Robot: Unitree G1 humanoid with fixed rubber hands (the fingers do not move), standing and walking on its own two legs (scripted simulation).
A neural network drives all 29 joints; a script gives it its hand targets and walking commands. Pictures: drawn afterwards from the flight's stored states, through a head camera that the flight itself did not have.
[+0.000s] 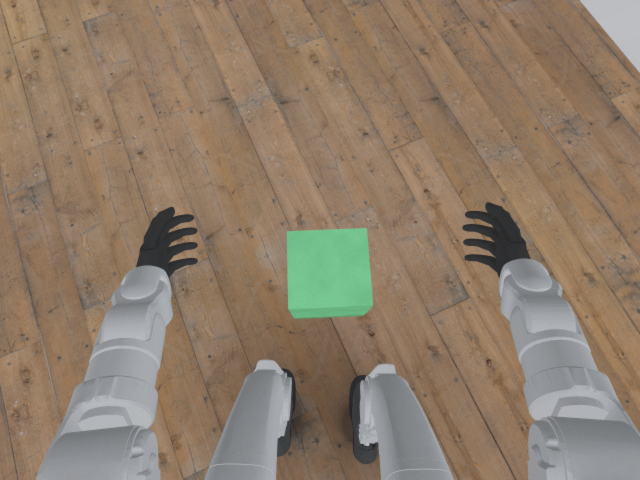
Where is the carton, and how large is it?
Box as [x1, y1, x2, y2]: [287, 228, 372, 318]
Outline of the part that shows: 366,228 287,231 288,309 294,318 363,315 372,305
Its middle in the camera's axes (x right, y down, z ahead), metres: +0.02 +0.09 +1.00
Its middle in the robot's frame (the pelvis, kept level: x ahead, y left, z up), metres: +0.46 +0.01 -0.57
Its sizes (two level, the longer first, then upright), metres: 0.191 0.184 0.211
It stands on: the floor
